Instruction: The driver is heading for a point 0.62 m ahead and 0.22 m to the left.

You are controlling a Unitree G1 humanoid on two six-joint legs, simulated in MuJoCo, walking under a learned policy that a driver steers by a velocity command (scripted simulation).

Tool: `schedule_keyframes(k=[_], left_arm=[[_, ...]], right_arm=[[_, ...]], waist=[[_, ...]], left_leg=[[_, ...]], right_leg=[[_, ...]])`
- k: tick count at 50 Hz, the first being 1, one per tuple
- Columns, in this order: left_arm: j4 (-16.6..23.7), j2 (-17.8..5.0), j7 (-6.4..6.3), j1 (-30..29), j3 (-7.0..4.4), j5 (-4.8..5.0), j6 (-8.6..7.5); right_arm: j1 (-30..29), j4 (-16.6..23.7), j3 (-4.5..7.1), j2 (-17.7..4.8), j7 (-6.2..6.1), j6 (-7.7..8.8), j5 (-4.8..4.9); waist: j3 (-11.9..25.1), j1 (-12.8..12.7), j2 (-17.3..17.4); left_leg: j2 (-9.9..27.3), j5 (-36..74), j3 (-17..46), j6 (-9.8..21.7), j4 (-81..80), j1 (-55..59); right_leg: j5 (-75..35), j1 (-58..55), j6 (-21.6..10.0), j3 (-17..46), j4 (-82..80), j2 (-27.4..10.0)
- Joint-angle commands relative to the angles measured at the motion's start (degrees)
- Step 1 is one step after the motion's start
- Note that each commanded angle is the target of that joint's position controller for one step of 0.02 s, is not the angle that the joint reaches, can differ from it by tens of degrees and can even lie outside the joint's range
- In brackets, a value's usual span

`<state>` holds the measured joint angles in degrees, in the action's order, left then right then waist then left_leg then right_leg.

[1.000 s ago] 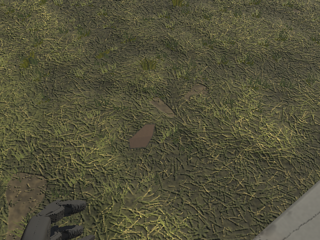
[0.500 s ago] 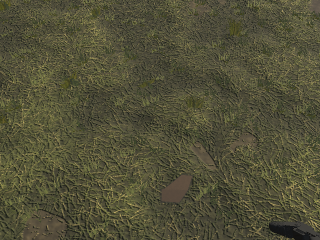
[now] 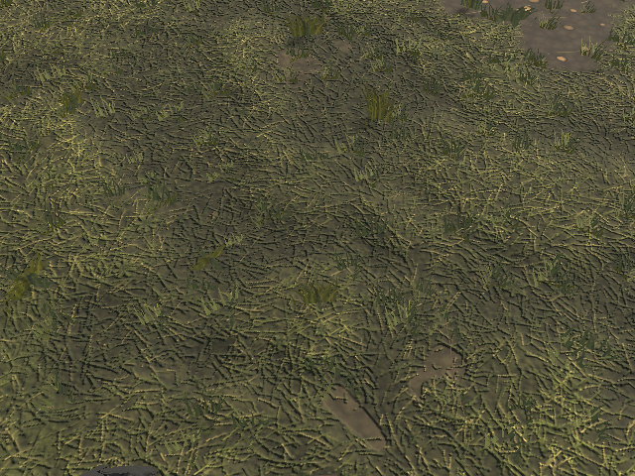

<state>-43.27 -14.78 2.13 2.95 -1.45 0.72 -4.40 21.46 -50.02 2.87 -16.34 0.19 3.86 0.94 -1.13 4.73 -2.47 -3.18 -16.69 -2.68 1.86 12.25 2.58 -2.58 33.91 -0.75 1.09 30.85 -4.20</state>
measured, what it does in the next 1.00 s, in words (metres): walks ahead, turning left: right foot, then left foot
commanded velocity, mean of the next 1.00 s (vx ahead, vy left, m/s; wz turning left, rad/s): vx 0.47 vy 0.00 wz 0.37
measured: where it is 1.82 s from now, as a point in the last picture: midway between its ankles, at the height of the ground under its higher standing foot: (245, 394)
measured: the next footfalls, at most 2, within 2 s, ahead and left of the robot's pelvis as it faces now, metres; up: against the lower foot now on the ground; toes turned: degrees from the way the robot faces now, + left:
right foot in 0.08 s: +0.22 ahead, -0.13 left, +0.00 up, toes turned -1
left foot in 0.62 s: +0.49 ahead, +0.14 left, +0.00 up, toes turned +17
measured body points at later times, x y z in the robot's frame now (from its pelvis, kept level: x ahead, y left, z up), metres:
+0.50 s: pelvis +0.27 -0.03 +0.00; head +0.30 -0.02 +0.45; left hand +0.26 +0.25 -0.13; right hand +0.49 -0.24 -0.10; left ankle +0.43 +0.15 -0.69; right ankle +0.18 -0.13 -0.74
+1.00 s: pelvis +0.53 +0.07 +0.00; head +0.56 +0.10 +0.45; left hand +0.62 +0.38 -0.09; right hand +0.72 -0.16 -0.10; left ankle +0.45 +0.12 -0.74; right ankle +0.77 +0.00 -0.70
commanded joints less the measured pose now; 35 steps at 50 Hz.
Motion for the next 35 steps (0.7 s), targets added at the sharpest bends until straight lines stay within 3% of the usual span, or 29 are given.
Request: schedule_keyframes(k=[1,2,3,4,5,6,7,8,9,11,14,16,20,25,28,29,30,31,32,33,34,35], left_arm=[[4.72,-6.36,0.68,-3.50,-1.70,0.08,-1.29],[3.72,-7.53,0.57,0.39,-2.36,-0.01,-1.37],[1.10,-9.84,0.14,8.59,-3.72,-0.14,-1.35],[-1.10,-13.71,-0.46,18.84,-4.98,-0.63,-1.17],[-2.13,-18.46,-0.57,22.44,-6.10,-0.82,-0.78],[-1.76,-12.43,-0.61,22.47,-4.57,-0.17,-0.75],[-1.23,-10.18,-0.84,18.46,-3.76,-0.36,-0.90],[-0.70,-8.85,-0.97,14.52,-3.35,-0.67,-0.98],[-0.70,-6.99,-0.88,11.60,-2.89,-0.89,-1.23],[-1.06,-5.46,-0.78,9.16,-2.60,-1.55,-2.07],[-2.69,-6.99,-1.05,9.09,-3.22,-1.59,-2.96],[-3.62,-7.69,-1.55,9.70,-3.48,-1.74,-2.89],[-4.46,-8.89,-2.37,10.21,-3.60,-1.43,-2.29],[-6.81,-10.62,-2.79,15.17,-4.28,-0.34,-0.21],[-6.47,-12.43,-3.26,13.87,-4.89,0.19,1.25],[-6.12,-13.21,-3.57,13.20,-5.15,0.31,1.71],[-5.78,-13.65,-3.83,12.39,-5.26,0.34,2.21],[-5.25,-13.08,-4.05,11.57,-4.92,0.39,2.24],[-3.40,-7.79,-3.79,14.09,-3.31,-1.40,1.47],[-0.91,-3.86,-2.79,15.95,-1.60,-1.25,-0.90],[0.13,-9.28,-1.78,9.24,-2.88,0.81,-2.86],[1.38,-9.65,-1.38,6.36,-2.85,1.90,-3.91]], right_arm=[[0.59,1.33,2.70,-10.53,-0.70,-0.48,0.29],[-0.54,1.45,2.78,-10.96,-0.82,-0.80,0.28],[-0.98,1.59,2.36,-9.99,-0.92,-1.17,0.04],[-0.36,2.88,1.15,-7.55,-1.10,-1.16,-1.01],[7.18,3.73,-1.06,-0.14,-0.39,0.07,-0.98],[4.36,2.61,-0.07,-5.08,-0.16,1.27,0.36],[-0.86,4.30,1.07,-8.70,0.05,1.98,2.03],[-3.94,5.03,1.05,-8.47,-0.18,2.12,1.97],[-5.58,5.23,1.28,-7.86,-0.40,1.81,1.08],[-2.87,4.28,1.49,-6.12,-0.46,0.20,0.84],[-3.66,4.88,1.29,-3.85,-0.64,-1.45,0.74],[-6.09,5.90,1.37,-3.67,-0.61,-1.58,0.48],[-12.50,7.99,0.82,-2.24,0.69,-0.95,0.23],[-20.62,12.68,0.31,-1.49,2.48,-0.98,0.28],[-19.35,14.33,1.23,-3.24,3.38,-1.27,0.32],[-16.26,14.06,1.99,-4.54,3.42,-1.52,0.31],[-9.84,12.75,3.26,-6.64,3.24,-1.68,0.46],[-0.33,10.38,5.20,-9.92,2.38,-1.90,0.53],[4.80,9.13,6.76,-15.55,0.98,-2.49,0.60],[2.12,11.37,6.36,-17.47,1.33,-1.57,0.32],[2.07,11.53,4.89,-12.17,1.67,-0.89,0.04],[-0.12,11.51,4.27,-9.98,1.64,-0.33,-0.10]], waist=[[-1.76,-2.46,6.72],[0.71,-4.94,7.27],[5.95,-8.89,6.36],[14.53,-12.47,1.73],[21.38,-8.97,-13.24],[21.48,-11.63,-9.42],[12.48,-11.38,-6.24],[8.20,-9.59,-2.28],[4.37,-8.12,-1.02],[3.03,-5.29,-3.22],[0.38,-4.27,-1.49],[-0.73,-4.73,-0.65],[-2.29,-6.91,-0.03],[-4.71,-9.74,0.97],[-2.18,-7.07,-1.23],[0.25,-4.93,-2.44],[3.81,-1.16,-2.49],[8.52,3.94,-0.42],[13.31,3.08,10.73],[20.69,-1.29,17.11],[18.50,2.33,9.68],[11.19,1.23,7.53]], left_leg=[[18.45,27.11,7.83,7.98,1.89,2.33],[17.47,36.01,6.82,7.13,6.63,2.33],[14.50,41.81,4.55,5.65,16.44,-0.11],[11.33,30.36,2.21,3.62,32.73,-10.67],[0.34,-5.89,1.90,-0.57,53.74,-35.49],[1.09,-16.73,10.60,-0.12,61.37,-42.52],[3.88,-12.57,10.94,0.74,62.78,-46.28],[7.04,-7.20,9.27,0.77,60.34,-44.76],[8.74,-3.59,8.94,0.37,56.84,-43.06],[10.69,0.57,9.47,-0.21,53.96,-37.01],[11.11,4.62,9.80,-1.38,50.71,-38.71],[10.86,10.12,10.31,-1.97,45.70,-41.65],[9.97,20.92,5.89,-1.67,32.14,-39.96],[8.94,17.92,2.09,0.36,24.27,-43.89],[5.39,10.02,-1.84,3.11,23.26,-38.59],[3.28,7.06,-3.43,4.34,23.75,-33.83],[0.94,6.26,-4.33,5.95,22.68,-25.45],[-0.33,9.46,-2.37,8.33,18.56,-10.46],[11.61,8.31,17.72,13.61,17.38,7.65],[22.81,-0.04,50.25,24.27,7.43,19.75],[21.74,-1.17,46.41,21.09,4.28,18.81],[19.63,2.26,37.35,18.59,4.20,11.53]], right_leg=[[5.33,-0.70,-2.23,-0.43,-2.29,0.92],[6.51,-6.90,-3.34,-2.14,-3.30,2.66],[5.60,-18.57,-4.99,-3.55,-4.19,4.15],[3.58,-36.09,-8.40,5.18,-1.60,-3.93],[15.47,-56.64,-17.82,32.38,-6.38,-17.48],[23.10,-56.17,-17.40,39.43,-12.33,-18.37],[21.96,-49.02,-14.46,30.45,-13.58,-16.83],[17.36,-41.39,-12.70,23.25,-14.82,-14.77],[13.06,-34.85,-11.70,18.15,-16.91,-12.64],[8.62,-28.17,-10.62,11.47,-20.48,-10.38],[2.40,-25.03,-11.12,4.64,-23.66,-10.31],[-0.42,-26.26,-10.80,0.73,-24.35,-9.82],[-2.13,-27.77,-8.78,-6.81,-25.19,-7.98],[-7.42,-38.39,-8.18,-9.83,-21.75,-11.52],[-27.81,-42.20,-6.44,-12.11,-13.82,-12.41],[-36.78,-42.41,-5.81,-12.77,-8.30,-12.23],[-41.01,-40.58,-4.87,-13.58,0.88,-11.24],[-34.82,-32.88,-2.77,-14.53,14.31,-8.80],[-1.46,-13.37,0.11,-14.62,33.94,-3.35],[37.07,4.88,2.00,-2.45,49.15,8.23],[34.09,11.21,0.67,5.19,50.71,4.40],[28.95,12.49,-0.69,4.32,47.10,1.94]])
